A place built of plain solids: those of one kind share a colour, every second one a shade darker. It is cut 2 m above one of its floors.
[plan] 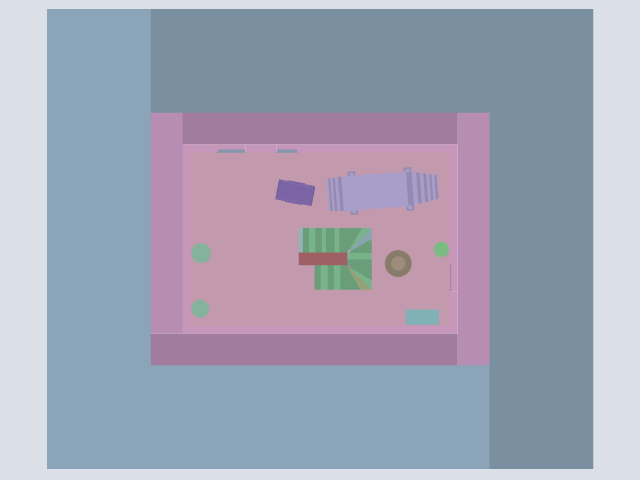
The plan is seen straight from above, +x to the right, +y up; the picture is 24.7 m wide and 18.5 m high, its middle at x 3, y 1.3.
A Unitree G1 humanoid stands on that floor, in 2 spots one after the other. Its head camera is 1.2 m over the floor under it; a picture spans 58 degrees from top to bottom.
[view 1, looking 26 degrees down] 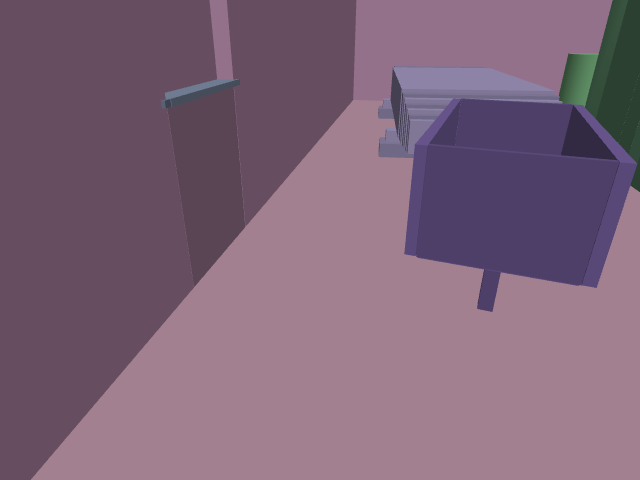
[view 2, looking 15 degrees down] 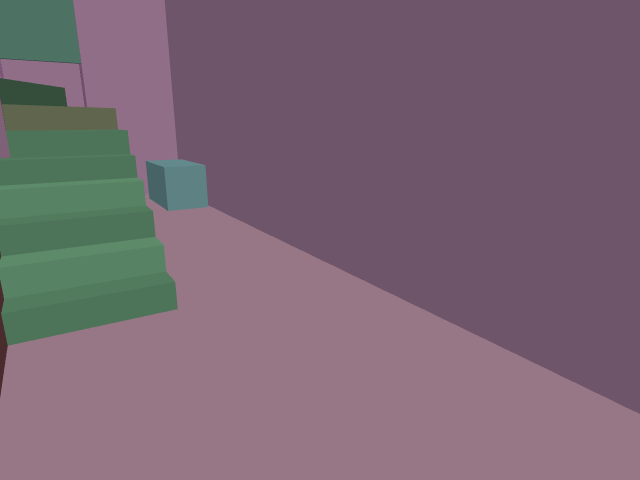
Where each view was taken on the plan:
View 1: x -0.41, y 3.69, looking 11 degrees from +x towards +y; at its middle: floor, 2.74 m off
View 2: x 0.00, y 0.00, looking -32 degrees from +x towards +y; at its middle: wall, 3.92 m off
